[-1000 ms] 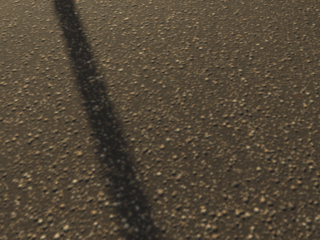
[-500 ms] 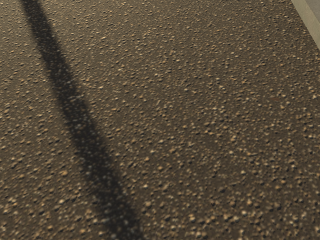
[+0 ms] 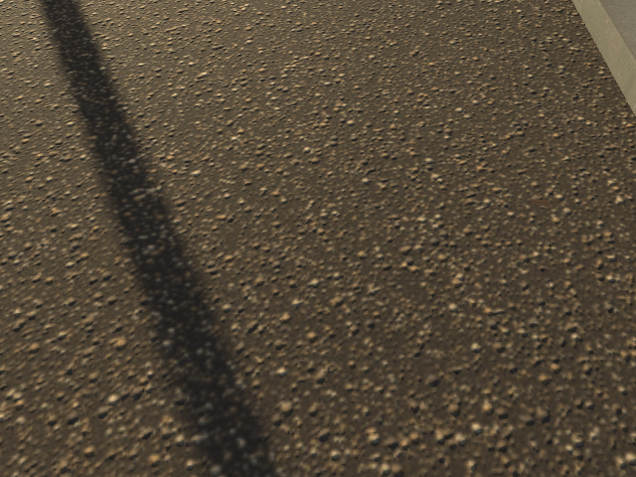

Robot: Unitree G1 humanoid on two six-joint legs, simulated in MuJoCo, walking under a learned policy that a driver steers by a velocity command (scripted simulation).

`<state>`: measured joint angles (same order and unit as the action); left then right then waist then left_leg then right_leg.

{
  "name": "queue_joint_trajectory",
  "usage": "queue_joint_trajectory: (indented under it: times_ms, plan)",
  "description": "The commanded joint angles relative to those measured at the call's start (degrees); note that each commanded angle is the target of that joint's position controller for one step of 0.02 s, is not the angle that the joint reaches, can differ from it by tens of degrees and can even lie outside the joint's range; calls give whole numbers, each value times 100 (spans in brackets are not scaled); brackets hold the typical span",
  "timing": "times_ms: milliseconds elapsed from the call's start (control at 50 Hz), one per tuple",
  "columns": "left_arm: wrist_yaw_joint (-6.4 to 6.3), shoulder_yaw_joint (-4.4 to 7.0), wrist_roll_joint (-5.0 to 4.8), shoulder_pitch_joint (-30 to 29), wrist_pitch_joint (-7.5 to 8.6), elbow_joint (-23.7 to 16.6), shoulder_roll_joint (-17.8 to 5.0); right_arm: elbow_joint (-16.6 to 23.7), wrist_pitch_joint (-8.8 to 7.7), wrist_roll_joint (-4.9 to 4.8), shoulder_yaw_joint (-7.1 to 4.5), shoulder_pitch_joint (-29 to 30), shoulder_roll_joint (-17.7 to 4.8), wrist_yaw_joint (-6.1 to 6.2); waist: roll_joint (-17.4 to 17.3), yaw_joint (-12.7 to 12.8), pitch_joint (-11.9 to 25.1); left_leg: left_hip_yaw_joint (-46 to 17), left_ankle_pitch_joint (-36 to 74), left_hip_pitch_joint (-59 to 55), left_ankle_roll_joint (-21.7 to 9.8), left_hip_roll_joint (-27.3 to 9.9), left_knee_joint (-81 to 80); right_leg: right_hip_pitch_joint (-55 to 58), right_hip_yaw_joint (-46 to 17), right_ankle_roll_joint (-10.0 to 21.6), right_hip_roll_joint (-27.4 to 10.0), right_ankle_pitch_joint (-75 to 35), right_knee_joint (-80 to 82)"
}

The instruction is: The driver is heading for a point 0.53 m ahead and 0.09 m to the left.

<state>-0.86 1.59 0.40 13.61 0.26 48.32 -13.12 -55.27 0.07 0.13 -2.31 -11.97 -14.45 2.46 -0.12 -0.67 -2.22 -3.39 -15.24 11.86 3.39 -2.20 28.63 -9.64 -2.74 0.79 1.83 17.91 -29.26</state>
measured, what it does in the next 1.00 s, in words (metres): lifts its right foot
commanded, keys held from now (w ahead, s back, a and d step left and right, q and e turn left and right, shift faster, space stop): no key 0.58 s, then w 0.42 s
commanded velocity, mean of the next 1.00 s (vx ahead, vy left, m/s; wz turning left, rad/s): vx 0.11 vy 0.00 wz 0.00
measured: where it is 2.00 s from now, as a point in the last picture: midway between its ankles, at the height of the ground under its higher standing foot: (330, 472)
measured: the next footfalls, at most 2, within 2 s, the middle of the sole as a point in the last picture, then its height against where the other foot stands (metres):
right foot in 1.26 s outside the picture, level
left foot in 1.72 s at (273, 435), level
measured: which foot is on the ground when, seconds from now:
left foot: down 0.00-1.00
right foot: down 0.00-0.80, up 0.82-1.00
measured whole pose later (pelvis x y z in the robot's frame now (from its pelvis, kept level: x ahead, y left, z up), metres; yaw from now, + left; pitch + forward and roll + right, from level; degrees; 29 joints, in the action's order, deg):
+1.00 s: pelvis +0.09 +0.05 +0.01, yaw +0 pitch +1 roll -1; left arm 0.3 2.9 -1.7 12.9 5.2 54.3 -15.5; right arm -63.0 -5.9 -0.2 -0.9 -26.9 -10.6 -0.6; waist 1.7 -2.7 0.6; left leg 1.1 -15.8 1.6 -2.7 1.5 16.8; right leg -30.5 0.3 3.3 -3.4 13.0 -59.9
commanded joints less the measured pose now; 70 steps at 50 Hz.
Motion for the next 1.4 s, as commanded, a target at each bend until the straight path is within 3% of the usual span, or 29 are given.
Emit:
queue_joint_trajectory:
  times_ms: [20, 580, 620, 660, 680, 720, 760, 780, 800, 820, 840, 860, 880, 920, 960, 1000, 1060, 1120, 1180, 1220, 1240, 1260, 1280, 1300, 1320, 1340, 1360, 1380, 1400]
  plan:
    - [-30, 133, -7, 99, 64, -149, -609, 76, -40, -5, -129, -65, -652, 30, 57, 5, 106, 25, 1077, -224, -90, -10, -283, -278, -261, 80, -305, -1242, 594]
    - [-113, 0, -43, 539, 48, 837, -454, -707, 6, -17, -11, -335, -368, 57, 16, 23, -112, 129, 823, -83, -169, 115, -398, -373, -60, -7, -200, -866, 685]
    - [-143, 17, -75, 667, 15, 934, -488, -786, 18, -47, 13, -461, -268, 66, 137, 45, -66, 387, -498, 17, -223, 357, -199, -408, -63, 97, -126, 775, 810]
    - [-169, 98, -135, 703, 13, 883, -756, -682, -34, -71, 3, -345, -291, 65, 434, 123, -489, 538, -1788, 659, -362, 506, 273, -763, -603, 434, -448, 2627, 1136]
    - [-162, 137, -164, 843, 56, 887, -874, -588, -117, -74, 25, -221, -206, 35, 680, 201, -655, 581, -1705, 1000, -403, 494, 633, -751, -1142, 656, -818, 3078, 1413]
    - [-139, 237, -214, 964, 158, 900, -1100, -466, -330, -109, 67, -130, -33, -75, 1157, 237, -804, 521, -1024, 1221, -494, 276, 1561, -824, -2349, 1159, -1676, 3232, 1957]
    - [-109, 214, -225, 519, 210, 741, -993, -478, -485, -186, 64, -383, -3, -178, 1072, -67, -907, 465, -1157, 853, -740, 119, 1057, -1095, -2211, 1129, -1697, 2735, 1866]
    - [-87, 190, -269, 163, 203, 624, -923, -638, -533, -200, 48, -843, 15, -203, 933, -351, -856, 531, -884, -34, -835, 176, 151, -1490, -1706, 897, -1385, 2343, 1576]
    - [-75, 163, -271, -39, 212, 524, -806, -853, -549, -153, -14, -1322, -100, -211, 559, -509, -743, 405, -419, -806, -783, 252, -328, -1802, -1110, 655, -930, 1623, 919]
    - [-41, 64, -197, -128, 267, 448, -444, -1026, -554, -105, -128, -2045, -476, -202, -555, -691, -333, -944, -739, -1632, -938, -605, -964, -2301, -199, 308, -332, 804, -881]
    - [-80, 39, -222, -158, 376, 174, -275, -1070, -608, -94, -300, -2666, -1299, -294, -1979, -764, -96, -3426, -1591, -2068, -1726, -1839, -1943, -3267, 274, 130, 211, 1274, -2386]
    - [-71, 93, -322, -156, 465, 186, -519, -953, -689, 3, -163, -2235, -906, -317, -1222, -489, -349, -3980, -1921, -1727, -1943, -2112, -2096, -3613, -260, 213, -98, 1358, -3471]
    - [-8, 98, -368, -72, 530, 238, -536, -771, -736, -33, -82, -1776, -582, -314, -748, -285, -676, -3318, -1732, -1571, -1796, -1937, -2047, -3894, -384, 337, -368, 778, -3847]
    - [51, 160, -250, -95, 608, 336, -609, -584, -732, -78, -16, -1380, -431, -350, -452, -147, -643, -2065, -616, -1611, -1419, -1437, -2087, -3926, -178, 402, -697, -163, -3574]
    - [132, 213, -182, -311, 613, 301, -617, -615, -646, -29, 76, -1625, -159, -321, -580, -206, -443, -1144, 757, -1645, -1211, -1039, -2092, -3598, 76, 307, -800, -641, -3125]
    - [189, 169, -171, -586, 565, 206, -397, -627, -574, -5, 80, -1866, -249, -247, -547, -261, -362, -725, 1626, -1671, -1269, -936, -2080, -3573, 292, 139, -762, -893, -2693]
    - [216, 52, -177, -1458, 546, -147, -175, -505, -507, 18, 55, -1828, -502, -145, -450, -384, -541, -376, 1738, -1152, -1309, -848, -2270, -3188, 482, -33, -611, -1433, -1399]
    - [274, 19, -218, -1949, 540, -338, -261, -510, -511, -38, 5, -1994, -656, -113, -581, -444, -687, -232, 1642, -921, -1358, -933, -2435, -2666, 614, -20, -442, -1818, -653]
    - [345, 43, -233, -2128, 571, -491, -432, -523, -492, -113, -53, -1966, -694, -102, -569, -269, -724, -144, 2176, -1399, -1271, -1185, -2239, -2539, 467, 207, -432, -1796, -231]
    - [361, 153, -220, -1742, 600, -443, -679, -454, -444, -80, -111, -1793, -816, -103, -677, 73, -307, -10, 3867, -1720, -1141, -1254, -1593, -1824, 566, 405, -219, -1562, -165]
    - [338, 260, -223, -1120, 595, -277, -863, -412, -397, -45, -133, -1689, -862, -108, -770, 423, 144, 123, 4922, -1712, -1054, -1170, -826, -999, 680, 536, -32, -1450, -219]
    - [293, 401, -249, -129, 565, 34, -1088, -341, -352, -4, -111, -1603, -813, -118, -729, 890, 749, 284, 5227, -1318, -897, -921, 332, 291, 706, 702, 41, -1479, -178]
    - [223, 512, -185, 916, 521, 260, -1480, -176, -354, 86, -22, -1623, -628, -135, -117, 1194, 1529, 411, 3457, 72, -742, -601, 2152, 2103, -594, 1057, -1047, -1028, -263]
    - [276, 536, -84, 1252, 505, 405, -1755, -161, -487, 15, 216, -2425, 349, -209, 1606, 645, 2475, 168, -1219, 1981, -421, 590, 4195, 3579, -3667, 2010, -2440, 628, 746]
    - [294, 381, -120, 948, 528, 390, -1196, -156, -663, -150, 93, -1965, -228, -242, 1156, 792, 1986, -526, -1612, 2591, -569, 387, 4956, 3139, -4180, 1795, -2276, 994, 1420]
    - [283, 309, -135, 372, 561, 310, -954, 73, -763, -312, -15, -1340, -570, -256, 903, 626, 1016, -352, -1157, 2993, -674, 94, 5071, 2269, -3223, 1540, -2136, 513, 1484]
    - [290, 262, -109, -140, 602, 198, -815, 127, -792, -319, -27, -1044, -609, -210, 259, 426, 640, -265, -583, 2698, -701, -231, 4836, 1344, -2381, 1395, -1988, -372, 1602]
    - [318, 230, -44, -400, 644, 173, -668, 123, -751, -257, -81, -936, -572, -163, 73, 240, 424, -218, -258, 2382, -686, -427, 4526, 645, -1751, 1274, -1790, -978, 1736]
    - [335, 180, 19, -543, 675, 210, -534, 99, -657, -204, -109, -1055, -488, -142, 201, 21, 335, -227, -115, 1972, -662, -559, 4343, 179, -1264, 1203, -1581, -1651, 1868]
